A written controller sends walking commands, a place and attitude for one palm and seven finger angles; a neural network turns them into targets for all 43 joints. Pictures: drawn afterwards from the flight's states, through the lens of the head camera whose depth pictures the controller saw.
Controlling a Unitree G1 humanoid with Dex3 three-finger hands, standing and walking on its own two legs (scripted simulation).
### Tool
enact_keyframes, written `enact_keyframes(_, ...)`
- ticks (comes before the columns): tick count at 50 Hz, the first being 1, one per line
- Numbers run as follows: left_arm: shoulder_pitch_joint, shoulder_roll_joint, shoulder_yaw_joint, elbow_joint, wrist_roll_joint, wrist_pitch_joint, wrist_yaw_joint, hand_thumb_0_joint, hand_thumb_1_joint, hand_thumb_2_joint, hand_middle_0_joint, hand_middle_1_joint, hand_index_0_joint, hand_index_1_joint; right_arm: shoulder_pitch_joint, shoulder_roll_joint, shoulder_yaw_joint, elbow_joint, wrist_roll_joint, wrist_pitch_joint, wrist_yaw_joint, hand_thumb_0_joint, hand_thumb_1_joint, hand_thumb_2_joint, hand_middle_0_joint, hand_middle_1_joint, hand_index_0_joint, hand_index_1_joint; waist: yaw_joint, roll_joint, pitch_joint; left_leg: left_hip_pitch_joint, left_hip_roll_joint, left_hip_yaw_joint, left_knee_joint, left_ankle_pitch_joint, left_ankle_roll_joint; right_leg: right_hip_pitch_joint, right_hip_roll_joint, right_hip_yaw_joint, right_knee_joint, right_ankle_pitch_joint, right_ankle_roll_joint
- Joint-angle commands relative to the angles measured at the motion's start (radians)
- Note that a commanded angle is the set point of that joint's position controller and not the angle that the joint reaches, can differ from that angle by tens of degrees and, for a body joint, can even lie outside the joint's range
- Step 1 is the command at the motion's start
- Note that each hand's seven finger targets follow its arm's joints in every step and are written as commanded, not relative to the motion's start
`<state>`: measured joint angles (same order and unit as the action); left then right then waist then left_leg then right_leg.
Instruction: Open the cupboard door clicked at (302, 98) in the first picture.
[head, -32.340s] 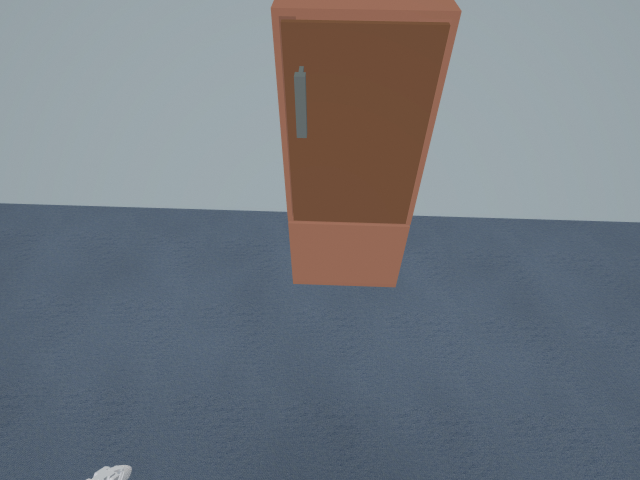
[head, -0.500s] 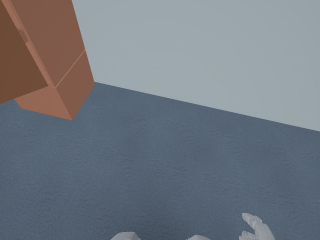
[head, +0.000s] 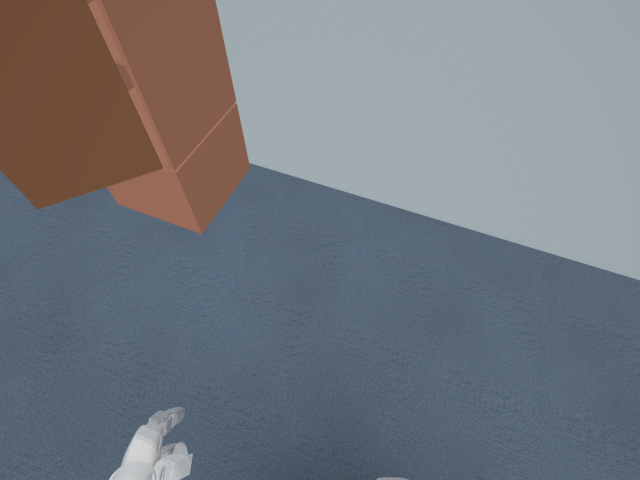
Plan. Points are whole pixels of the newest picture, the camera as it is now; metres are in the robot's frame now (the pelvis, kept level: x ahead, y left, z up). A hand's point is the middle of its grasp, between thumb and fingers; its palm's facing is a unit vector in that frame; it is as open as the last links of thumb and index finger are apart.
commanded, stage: turn to face it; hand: left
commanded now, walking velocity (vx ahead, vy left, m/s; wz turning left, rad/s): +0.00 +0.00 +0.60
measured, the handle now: out of the picture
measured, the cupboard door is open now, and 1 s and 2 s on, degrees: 49 49 49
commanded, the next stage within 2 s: take the last steps up to it in 0.46 s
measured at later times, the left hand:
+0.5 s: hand out of the picture -0.07 +0.19 -0.18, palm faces +0.37 -0.90 -0.25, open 7.4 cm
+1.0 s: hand out of the picture +0.02 +0.25 -0.16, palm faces +0.37 -0.91 -0.18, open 7.4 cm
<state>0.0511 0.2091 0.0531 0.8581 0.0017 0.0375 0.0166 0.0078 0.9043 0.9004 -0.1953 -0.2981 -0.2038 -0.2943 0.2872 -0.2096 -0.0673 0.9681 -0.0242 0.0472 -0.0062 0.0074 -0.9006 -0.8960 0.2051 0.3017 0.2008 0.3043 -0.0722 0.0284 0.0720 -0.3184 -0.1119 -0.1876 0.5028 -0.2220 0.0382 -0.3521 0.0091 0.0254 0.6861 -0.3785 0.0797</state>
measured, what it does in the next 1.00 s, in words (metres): steps on the spot, turning left: right foot, then left foot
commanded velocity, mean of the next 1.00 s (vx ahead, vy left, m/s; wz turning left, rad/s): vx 0.14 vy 0.05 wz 0.29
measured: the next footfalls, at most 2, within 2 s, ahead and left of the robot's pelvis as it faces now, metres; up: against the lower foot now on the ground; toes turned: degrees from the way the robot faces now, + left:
right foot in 0.04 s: +0.02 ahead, -0.12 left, +0.00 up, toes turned +2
left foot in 0.52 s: +0.01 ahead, +0.11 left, +0.00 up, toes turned +23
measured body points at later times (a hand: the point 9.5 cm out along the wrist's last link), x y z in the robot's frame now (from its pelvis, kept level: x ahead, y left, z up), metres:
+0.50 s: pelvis +0.00 +0.00 -0.01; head +0.04 +0.02 +0.44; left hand -0.09 +0.24 -0.16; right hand +0.21 -0.21 -0.14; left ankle -0.03 +0.10 -0.73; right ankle -0.02 -0.12 -0.74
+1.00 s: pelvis +0.01 +0.05 +0.01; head +0.02 +0.06 +0.46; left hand +0.00 +0.30 -0.14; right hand +0.08 -0.19 -0.14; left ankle -0.03 +0.10 -0.74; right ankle +0.08 -0.07 -0.69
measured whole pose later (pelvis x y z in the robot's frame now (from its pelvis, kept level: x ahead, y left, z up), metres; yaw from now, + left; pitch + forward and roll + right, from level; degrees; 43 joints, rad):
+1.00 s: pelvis +0.01 +0.05 +0.01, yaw +23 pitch +0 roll +0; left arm 0.17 0.18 0.05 0.98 0.03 0.02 -0.02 0.01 0.91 0.90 -0.19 -0.30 -0.20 -0.29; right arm 0.36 -0.19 -0.04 1.04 -0.03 -0.02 -0.02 0.00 -0.92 -0.90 0.20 0.30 0.20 0.30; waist -0.04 -0.01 0.02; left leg -0.14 -0.09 0.02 0.34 -0.21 0.10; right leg -0.44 -0.09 -0.06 0.84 -0.35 0.04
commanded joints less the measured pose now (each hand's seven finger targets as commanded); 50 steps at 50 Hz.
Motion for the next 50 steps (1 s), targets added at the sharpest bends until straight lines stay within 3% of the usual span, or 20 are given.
enact_keyframes(1, 0.156, 0.184, 0.046, -0.039, 0.006, -0.044, 0.026, 0.000, 0.900, 0.900, -0.200, -0.300, -0.200, -0.300, -0.025, -0.119, -0.046, -0.079, 0.025, -0.027, -0.007, 0.000, -0.900, -0.900, 0.200, 0.300, 0.200, 0.300, 0.106, -0.138, -0.211, -0.208, 0.127, -0.140, 0.118, -0.008, -0.012, 0.499, -0.219, 0.172, -0.376, 0.263, -0.067)
enact_keyframes(2, 0.162, 0.232, 0.052, -0.046, 0.017, -0.042, 0.032, 0.000, 0.900, 0.900, -0.200, -0.300, -0.200, -0.300, -0.035, -0.103, -0.046, -0.099, 0.021, -0.025, -0.008, 0.000, -0.900, -0.900, 0.200, 0.300, 0.200, 0.300, 0.118, -0.317, -0.178, -0.332, 0.003, 0.081, 0.368, -0.383, -0.081, 0.484, -0.476, 0.384, -0.376, 0.399, -0.194)
enact_keyframes(3, 0.155, 0.222, 0.043, -0.050, 0.016, -0.037, 0.032, 0.000, 0.900, 0.900, -0.200, -0.300, -0.200, -0.300, -0.029, -0.146, -0.059, -0.094, 0.008, -0.018, -0.004, 0.000, -0.900, -0.900, 0.200, 0.300, 0.200, 0.300, 0.098, -0.214, -0.147, -0.266, 0.041, 0.078, 0.562, -0.397, -0.080, 0.311, -0.524, 0.323, -0.374, 0.474, -0.255)
enact_keyframes(4, 0.087, 0.156, 0.029, -0.056, 0.011, -0.043, 0.034, 0.000, 0.900, 0.900, -0.200, -0.300, -0.200, -0.300, -0.014, -0.139, -0.058, -0.062, 0.000, 0.000, 0.003, 0.000, -0.900, -0.900, 0.200, 0.300, 0.200, 0.300, 0.056, -0.198, -0.089, -0.275, 0.073, 0.068, 0.675, -0.318, -0.085, 0.268, -0.425, 0.215, -0.374, 0.492, -0.239)
enact_keyframes(6, 0.046, 0.122, 0.016, -0.063, 0.005, -0.045, 0.025, 0.000, 0.900, 0.900, -0.200, -0.300, -0.200, -0.300, -0.019, -0.120, -0.053, -0.041, 0.003, 0.017, 0.017, 0.000, -0.900, -0.900, 0.200, 0.300, 0.200, 0.300, 0.024, -0.190, -0.040, -0.280, 0.103, 0.114, 0.765, -0.193, -0.106, 0.223, -0.313, 0.053, -0.351, 0.565, -0.180)
enact_keyframes(8, 0.080, 0.115, 0.017, -0.055, 0.007, -0.052, 0.023, 0.000, 0.900, 0.900, -0.200, -0.300, -0.200, -0.300, -0.033, -0.108, -0.045, -0.043, 0.007, 0.018, 0.025, 0.000, -0.900, -0.900, 0.200, 0.300, 0.200, 0.300, 0.029, -0.220, -0.054, -0.285, 0.114, 0.141, 0.759, -0.144, -0.114, 0.250, -0.288, -0.024, -0.335, 0.648, -0.147)
enact_keyframes(13, 0.224, 0.133, 0.027, -0.013, 0.013, -0.057, 0.023, 0.000, 0.900, 0.900, -0.200, -0.300, -0.200, -0.300, -0.146, -0.086, -0.029, -0.061, 0.007, 0.020, 0.025, 0.000, -0.900, -0.900, 0.200, 0.300, 0.200, 0.300, 0.089, -0.203, -0.064, -0.286, 0.130, 0.186, 0.614, -0.173, -0.120, 0.354, -0.317, -0.061, -0.298, 0.782, -0.156)
enact_keyframes(20, 0.293, 0.166, 0.036, 0.021, 0.029, -0.054, 0.017, 0.000, 0.900, 0.900, -0.200, -0.300, -0.200, -0.300, -0.240, -0.065, -0.005, -0.081, 0.013, 0.005, 0.025, 0.000, -0.900, -0.900, 0.200, 0.300, 0.200, 0.300, 0.114, -0.246, -0.053, -0.149, 0.114, 0.256, 0.333, -0.230, -0.084, 0.324, -0.350, -0.100, -0.252, 0.821, -0.186)
enact_keyframes(22, 0.298, 0.180, 0.041, 0.036, 0.032, -0.054, 0.015, 0.000, 0.900, 0.900, -0.200, -0.300, -0.200, -0.300, -0.235, -0.065, 0.000, -0.082, 0.016, -0.007, 0.022, 0.000, -0.900, -0.900, 0.200, 0.300, 0.200, 0.300, 0.110, -0.262, -0.071, -0.079, 0.097, 0.276, 0.222, -0.221, -0.068, 0.319, -0.354, -0.103, -0.212, 0.837, -0.184)
enact_keyframes(24, 0.268, 0.187, 0.043, 0.044, 0.022, -0.053, 0.012, 0.000, 0.900, 0.900, -0.200, -0.300, -0.200, -0.300, -0.142, -0.086, -0.003, -0.061, 0.012, -0.020, 0.017, 0.000, -0.900, -0.900, 0.200, 0.300, 0.200, 0.300, 0.047, -0.224, -0.121, 0.123, 0.080, 0.288, -0.003, -0.047, -0.049, 0.241, -0.324, -0.152, -0.090, 0.761, -0.134)
enact_keyframes(25, 0.261, 0.165, 0.037, 0.034, 0.011, -0.050, 0.007, 0.000, 0.900, 0.900, -0.200, -0.300, -0.200, -0.300, -0.079, -0.147, -0.017, -0.045, 0.006, -0.031, 0.016, 0.000, -0.900, -0.900, 0.200, 0.300, 0.200, 0.300, 0.010, -0.088, -0.179, 0.314, 0.169, 0.219, -0.086, 0.173, -0.022, 0.113, -0.286, -0.193, 0.055, 0.562, -0.086)
enact_keyframes(26, 0.247, 0.093, 0.019, 0.005, 0.002, -0.045, -0.001, 0.000, 0.900, 0.900, -0.200, -0.300, -0.200, -0.300, -0.011, -0.260, -0.046, -0.038, -0.001, -0.040, 0.009, 0.000, -0.900, -0.900, 0.200, 0.300, 0.200, 0.300, -0.022, 0.233, -0.224, 0.453, 0.461, -0.161, -0.105, 0.603, 0.117, -0.153, -0.134, -0.215, 0.286, -0.142, -0.012)
enact_keyframes(27, 0.208, 0.093, 0.010, -0.010, 0.007, -0.026, 0.012, 0.000, 0.900, 0.900, -0.200, -0.300, -0.200, -0.300, 0.008, -0.290, -0.043, -0.032, 0.009, -0.026, -0.006, 0.000, -0.900, -0.900, 0.200, 0.300, 0.200, 0.300, -0.020, 0.189, -0.243, 0.374, 0.536, -0.172, -0.085, 0.822, 0.207, -0.138, -0.124, -0.070, 0.376, -0.307, -0.022)
enact_keyframes(28, 0.203, 0.101, 0.012, -0.004, 0.011, -0.017, 0.014, 0.000, 0.900, 0.900, -0.200, -0.300, -0.200, -0.300, -0.045, -0.255, -0.031, -0.050, 0.007, -0.024, -0.013, 0.000, -0.900, -0.900, 0.200, 0.300, 0.200, 0.300, 0.007, 0.098, -0.175, 0.304, 0.519, -0.072, -0.097, 0.735, 0.209, -0.133, -0.145, -0.042, 0.416, -0.264, -0.026)
enact_keyframes(29, 0.199, 0.082, 0.014, 0.024, 0.015, -0.014, 0.013, 0.000, 0.900, 0.900, -0.200, -0.300, -0.200, -0.300, -0.086, -0.217, -0.020, -0.057, 0.002, -0.035, -0.024, 0.000, -0.900, -0.900, 0.200, 0.300, 0.200, 0.300, 0.022, 0.174, -0.170, 0.283, 0.451, -0.062, -0.115, 0.661, 0.188, -0.149, -0.138, -0.030, 0.429, -0.217, -0.015)
enact_keyframes(31, 0.204, 0.100, 0.021, 0.053, 0.021, -0.011, -0.002, 0.000, 0.900, 0.900, -0.200, -0.300, -0.200, -0.300, -0.117, -0.180, -0.005, -0.071, 0.002, -0.040, -0.029, 0.000, -0.900, -0.900, 0.200, 0.300, 0.200, 0.300, 0.045, 0.175, -0.091, 0.208, 0.380, -0.021, -0.173, 0.409, 0.162, -0.170, -0.126, -0.026, 0.474, -0.117, -0.020)
enact_keyframes(33, 0.233, 0.094, 0.022, 0.077, 0.027, -0.016, -0.016, 0.000, 0.900, 0.900, -0.200, -0.300, -0.200, -0.300, -0.101, -0.165, 0.001, -0.066, 0.005, -0.056, -0.026, 0.000, -0.900, -0.900, 0.200, 0.300, 0.200, 0.300, 0.063, 0.095, -0.084, 0.209, 0.351, -0.015, -0.213, 0.251, 0.148, -0.186, -0.118, -0.045, 0.490, -0.044, -0.022)
enact_keyframes(36, 0.227, 0.077, 0.022, 0.085, 0.031, -0.022, -0.024, 0.000, 0.900, 0.900, -0.200, -0.300, -0.200, -0.300, -0.057, -0.149, 0.002, -0.051, 0.007, -0.069, -0.019, 0.000, -0.900, -0.900, 0.200, 0.300, 0.200, 0.300, 0.066, 0.074, -0.051, 0.186, 0.323, -0.019, -0.271, 0.069, 0.143, -0.207, -0.115, -0.061, 0.470, 0.021, -0.021)
enact_keyframes(43, 0.115, 0.056, 0.019, 0.041, 0.032, -0.042, -0.033, 0.000, 0.900, 0.900, -0.200, -0.300, -0.200, -0.300, 0.074, -0.115, -0.003, -0.006, 0.001, -0.089, -0.020, 0.000, -0.900, -0.900, 0.200, 0.300, 0.200, 0.300, 0.037, 0.062, -0.032, 0.247, 0.341, -0.094, -0.324, -0.048, 0.186, -0.265, -0.121, -0.069, 0.305, 0.038, -0.024)
enact_keyframes(50, 0.030, 0.027, 0.003, 0.015, 0.028, -0.053, -0.036, 0.000, 0.900, 0.900, -0.200, -0.300, -0.200, -0.300, 0.134, -0.107, 0.005, 0.043, -0.006, -0.092, -0.020, 0.000, -0.900, -0.900, 0.200, 0.300, 0.200, 0.300, 0.032, 0.070, 0.003, 0.171, 0.338, -0.117, -0.335, -0.147, 0.192, -0.123, -0.091, -0.081, 0.063, 0.013, -0.051)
